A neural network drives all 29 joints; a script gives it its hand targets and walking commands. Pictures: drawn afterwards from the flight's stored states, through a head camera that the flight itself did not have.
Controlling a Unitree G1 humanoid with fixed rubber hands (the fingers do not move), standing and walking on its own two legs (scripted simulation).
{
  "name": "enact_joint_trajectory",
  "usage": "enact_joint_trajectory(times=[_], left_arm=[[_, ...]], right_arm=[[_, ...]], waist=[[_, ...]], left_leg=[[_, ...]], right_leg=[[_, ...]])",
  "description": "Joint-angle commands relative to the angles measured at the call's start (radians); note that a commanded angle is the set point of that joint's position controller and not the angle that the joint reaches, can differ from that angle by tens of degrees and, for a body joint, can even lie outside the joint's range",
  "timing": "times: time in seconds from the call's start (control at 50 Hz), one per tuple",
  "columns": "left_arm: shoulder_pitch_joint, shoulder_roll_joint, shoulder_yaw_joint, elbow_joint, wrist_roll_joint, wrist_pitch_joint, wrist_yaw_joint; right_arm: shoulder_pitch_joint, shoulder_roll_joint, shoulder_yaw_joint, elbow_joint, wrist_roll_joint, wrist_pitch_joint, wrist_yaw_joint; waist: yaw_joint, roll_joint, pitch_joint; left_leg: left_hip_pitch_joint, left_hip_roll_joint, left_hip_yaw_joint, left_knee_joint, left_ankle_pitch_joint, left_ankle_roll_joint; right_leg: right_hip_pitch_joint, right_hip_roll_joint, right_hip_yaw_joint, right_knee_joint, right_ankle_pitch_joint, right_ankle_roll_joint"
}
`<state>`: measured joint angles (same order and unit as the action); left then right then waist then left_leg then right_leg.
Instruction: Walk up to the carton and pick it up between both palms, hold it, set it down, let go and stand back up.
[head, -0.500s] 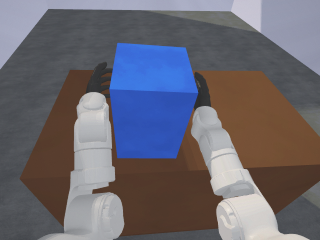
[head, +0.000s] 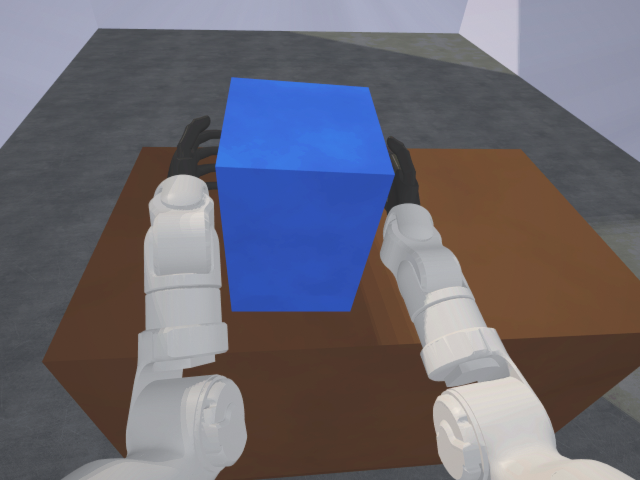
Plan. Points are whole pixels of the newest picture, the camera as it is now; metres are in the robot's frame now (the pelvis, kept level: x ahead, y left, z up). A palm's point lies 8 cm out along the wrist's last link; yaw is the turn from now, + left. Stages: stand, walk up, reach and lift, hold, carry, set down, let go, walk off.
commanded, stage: hold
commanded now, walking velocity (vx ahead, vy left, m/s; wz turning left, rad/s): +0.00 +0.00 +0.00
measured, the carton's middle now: (296, 205) +0.39 +0.00 +0.17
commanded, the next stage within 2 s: none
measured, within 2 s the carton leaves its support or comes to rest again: neither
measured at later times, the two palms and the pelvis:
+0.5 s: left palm (177, 177) +0.37 +0.13 +0.23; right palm (400, 193) +0.36 -0.12 +0.20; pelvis +0.00 +0.00 +0.00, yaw +0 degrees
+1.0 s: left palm (179, 174) +0.36 +0.12 +0.24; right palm (405, 189) +0.36 -0.13 +0.21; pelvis +0.00 -0.01 +0.00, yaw +0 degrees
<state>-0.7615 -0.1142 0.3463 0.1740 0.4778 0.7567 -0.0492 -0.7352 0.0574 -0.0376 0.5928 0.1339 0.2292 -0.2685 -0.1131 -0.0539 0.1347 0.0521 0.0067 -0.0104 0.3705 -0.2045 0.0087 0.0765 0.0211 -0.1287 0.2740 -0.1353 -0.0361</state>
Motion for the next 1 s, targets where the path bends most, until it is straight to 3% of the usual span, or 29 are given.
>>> enact_joint_trajectory(times=[0.0,0.38,0.56,0.98], left_arm=[[-0.557,-0.494,-0.432,-0.036,-0.168,-0.031,-0.12],[-0.557,-0.496,-0.455,-0.109,-0.176,0.033,-0.127],[-0.576,-0.482,-0.427,-0.095,-0.17,0.05,-0.139],[-0.591,-0.452,-0.405,-0.108,-0.164,0.056,-0.163]], right_arm=[[-0.788,0.48,0.303,-0.31,0.067,-0.075,0.108],[-0.793,0.482,0.345,-0.364,0.126,-0.01,0.094],[-0.81,0.495,0.336,-0.361,0.126,0.02,0.088],[-0.811,0.512,0.349,-0.376,0.141,0.043,0.068]], waist=[[-0.011,0.085,-0.433],[-0.01,0.087,-0.404],[-0.001,0.073,-0.386],[0.005,0.067,-0.408]], left_leg=[[0.025,-0.027,0.031,-0.047,0.267,-0.016],[0.011,-0.022,0.038,-0.059,0.274,-0.02],[-0.023,-0.025,0.051,-0.08,0.21,-0.009],[-0.028,-0.038,0.063,-0.074,0.219,-0.005]], right_leg=[[0.146,0.027,-0.008,-0.006,0.207,0.075],[0.173,0.035,-0.002,-0.006,0.183,0.067],[0.181,0.03,0.003,-0.009,0.151,0.07],[0.208,0.021,0.008,0.001,0.191,0.088]])
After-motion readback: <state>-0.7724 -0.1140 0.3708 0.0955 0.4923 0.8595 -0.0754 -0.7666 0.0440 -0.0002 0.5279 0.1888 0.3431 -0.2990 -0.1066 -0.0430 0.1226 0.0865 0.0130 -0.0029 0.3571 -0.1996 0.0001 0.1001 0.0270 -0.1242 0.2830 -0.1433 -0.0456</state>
